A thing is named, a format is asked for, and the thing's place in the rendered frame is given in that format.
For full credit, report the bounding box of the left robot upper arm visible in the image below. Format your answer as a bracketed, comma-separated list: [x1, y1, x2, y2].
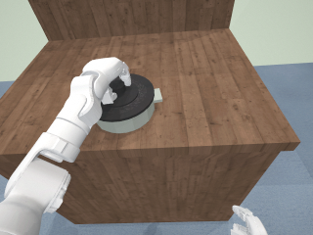
[0, 157, 71, 235]

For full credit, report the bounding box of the left robot forearm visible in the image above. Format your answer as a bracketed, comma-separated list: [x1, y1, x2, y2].
[4, 69, 109, 199]

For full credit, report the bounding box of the lid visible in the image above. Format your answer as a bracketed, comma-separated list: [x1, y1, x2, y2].
[99, 73, 155, 122]

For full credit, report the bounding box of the left robot hand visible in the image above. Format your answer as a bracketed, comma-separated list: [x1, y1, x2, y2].
[82, 57, 131, 105]

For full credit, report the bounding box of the knob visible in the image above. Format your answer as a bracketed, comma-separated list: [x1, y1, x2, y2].
[109, 79, 126, 95]

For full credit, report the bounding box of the table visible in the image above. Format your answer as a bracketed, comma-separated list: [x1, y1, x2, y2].
[0, 0, 301, 224]

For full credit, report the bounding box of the right robot hand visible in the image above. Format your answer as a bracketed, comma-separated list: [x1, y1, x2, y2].
[230, 205, 268, 235]

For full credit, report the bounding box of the pot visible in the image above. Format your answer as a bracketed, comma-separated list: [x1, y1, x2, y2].
[97, 88, 163, 134]

